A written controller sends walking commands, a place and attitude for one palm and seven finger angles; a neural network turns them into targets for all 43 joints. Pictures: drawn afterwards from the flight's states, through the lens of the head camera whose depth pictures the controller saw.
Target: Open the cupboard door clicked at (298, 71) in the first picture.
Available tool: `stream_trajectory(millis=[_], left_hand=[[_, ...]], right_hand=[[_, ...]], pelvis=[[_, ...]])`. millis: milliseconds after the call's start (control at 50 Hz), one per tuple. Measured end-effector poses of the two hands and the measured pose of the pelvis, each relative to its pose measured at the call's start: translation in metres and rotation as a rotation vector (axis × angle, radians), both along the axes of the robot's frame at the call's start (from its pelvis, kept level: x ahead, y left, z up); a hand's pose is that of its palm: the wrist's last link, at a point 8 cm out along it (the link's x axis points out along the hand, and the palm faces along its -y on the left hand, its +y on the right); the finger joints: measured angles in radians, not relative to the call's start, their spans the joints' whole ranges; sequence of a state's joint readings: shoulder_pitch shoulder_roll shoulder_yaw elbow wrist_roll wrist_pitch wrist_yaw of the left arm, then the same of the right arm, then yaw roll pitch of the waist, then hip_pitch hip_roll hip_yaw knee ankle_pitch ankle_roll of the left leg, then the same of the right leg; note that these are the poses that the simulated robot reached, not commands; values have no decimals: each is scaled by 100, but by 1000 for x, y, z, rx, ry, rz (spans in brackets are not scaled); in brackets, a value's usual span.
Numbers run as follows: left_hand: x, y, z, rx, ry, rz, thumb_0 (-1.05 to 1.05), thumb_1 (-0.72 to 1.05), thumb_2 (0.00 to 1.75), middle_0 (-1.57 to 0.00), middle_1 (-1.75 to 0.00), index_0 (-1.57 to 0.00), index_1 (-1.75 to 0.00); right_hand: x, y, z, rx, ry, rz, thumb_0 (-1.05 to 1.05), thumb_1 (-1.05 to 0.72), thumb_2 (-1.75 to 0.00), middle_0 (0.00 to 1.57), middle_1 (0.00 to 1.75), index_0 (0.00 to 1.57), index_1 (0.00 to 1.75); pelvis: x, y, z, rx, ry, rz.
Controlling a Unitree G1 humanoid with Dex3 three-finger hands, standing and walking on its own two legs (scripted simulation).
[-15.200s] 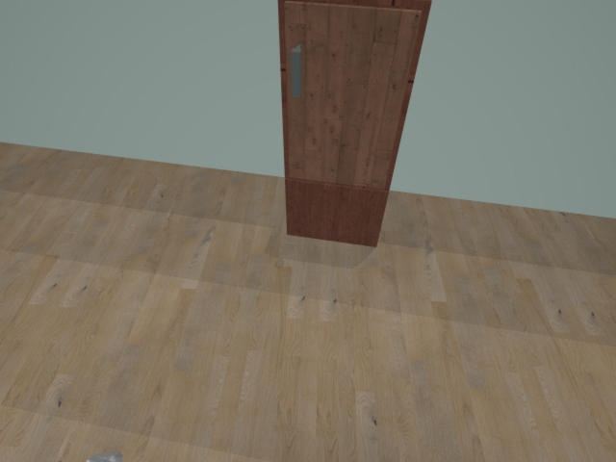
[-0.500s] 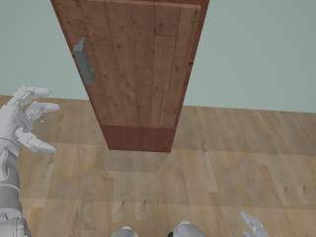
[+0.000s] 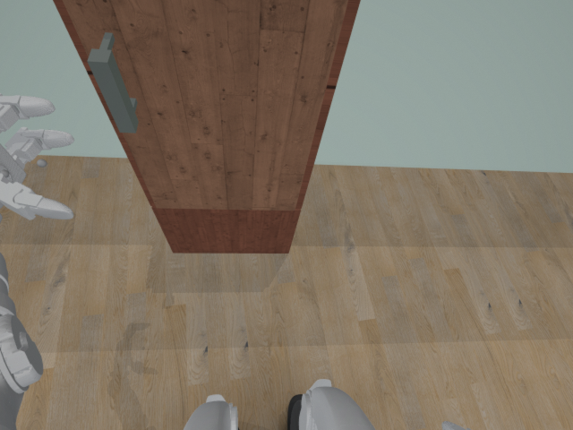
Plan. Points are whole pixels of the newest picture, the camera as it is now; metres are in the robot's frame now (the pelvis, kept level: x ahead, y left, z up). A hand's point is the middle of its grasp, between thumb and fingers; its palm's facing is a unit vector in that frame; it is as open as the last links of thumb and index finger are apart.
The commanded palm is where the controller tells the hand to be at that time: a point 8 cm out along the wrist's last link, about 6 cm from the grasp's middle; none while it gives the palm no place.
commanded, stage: move the hooked fingers beside the handle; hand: left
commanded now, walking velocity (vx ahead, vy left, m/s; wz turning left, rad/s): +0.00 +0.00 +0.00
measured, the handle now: (119, 85) +0.60 +0.24 +0.06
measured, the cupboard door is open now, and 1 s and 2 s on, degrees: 0 0 0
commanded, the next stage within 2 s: slide the fingers in behind the handle in 1.44 s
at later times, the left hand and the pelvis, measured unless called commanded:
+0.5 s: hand (64, 110) +0.52 +0.29 +0.08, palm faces -0.01 -1.00 -0.02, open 14.0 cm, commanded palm +0.52 +0.34 +0.07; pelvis +0.00 +0.01 -0.01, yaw -1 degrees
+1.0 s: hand (63, 102) +0.55 +0.31 +0.07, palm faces +0.01 -1.00 -0.02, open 14.0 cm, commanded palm +0.54 +0.33 +0.07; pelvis +0.02 +0.01 -0.01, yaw -2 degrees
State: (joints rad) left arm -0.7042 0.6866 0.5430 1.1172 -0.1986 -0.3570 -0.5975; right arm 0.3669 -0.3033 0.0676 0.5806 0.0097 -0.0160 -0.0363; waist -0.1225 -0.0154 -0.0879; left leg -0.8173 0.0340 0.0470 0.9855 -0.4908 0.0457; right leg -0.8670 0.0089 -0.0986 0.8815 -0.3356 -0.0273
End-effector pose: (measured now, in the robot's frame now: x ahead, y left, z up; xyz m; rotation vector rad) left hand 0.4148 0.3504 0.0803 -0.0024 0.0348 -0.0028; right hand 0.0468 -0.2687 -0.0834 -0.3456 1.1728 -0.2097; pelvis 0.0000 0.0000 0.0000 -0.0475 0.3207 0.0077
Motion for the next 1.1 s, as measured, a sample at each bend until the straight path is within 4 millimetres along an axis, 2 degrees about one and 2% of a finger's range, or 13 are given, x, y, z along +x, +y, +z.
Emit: stream_trajectory(millis=[480, 680, 780, 880, 1100], left_hand=[[85, -4, 2, 26, 13, -5, -2, -50, 30, -30, -120, -30, -120], [114, -1, 3, 23, 30, -2, -2, -50, 30, -30, -120, -30, -120], [122, 1, -1, 28, 28, -3, -2, -50, 30, -30, -120, -30, -120], [121, 4, -9, 27, 40, -3, -2, -50, 30, -30, -120, -30, -120], [113, 10, -10, 20, 39, 5, -2, -50, 30, -30, -120, -30, -120]], right_hand=[[-64, 17, -2, -21, 254, -115, 0, -90, -90, 20, 30, 20, 30], [-82, 21, 1, -28, 343, -150, 0, -90, -90, 20, 30, 20, 30], [-86, 23, 2, -25, 368, -168, 0, -90, -90, 20, 30, 20, 30], [-84, 26, 3, -13, 378, -176, 0, -90, -90, 20, 30, 20, 30], [-60, 24, 3, -8, 352, -142, 0, -90, -90, 20, 30, 20, 30]], pelvis=[[4, 12, -9, -29, 95, -2], [8, 13, -13, -41, 138, -2], [11, 13, -15, -44, 156, -9], [15, 13, -14, -46, 162, -15], [23, 13, -9, -52, 147, -1]])
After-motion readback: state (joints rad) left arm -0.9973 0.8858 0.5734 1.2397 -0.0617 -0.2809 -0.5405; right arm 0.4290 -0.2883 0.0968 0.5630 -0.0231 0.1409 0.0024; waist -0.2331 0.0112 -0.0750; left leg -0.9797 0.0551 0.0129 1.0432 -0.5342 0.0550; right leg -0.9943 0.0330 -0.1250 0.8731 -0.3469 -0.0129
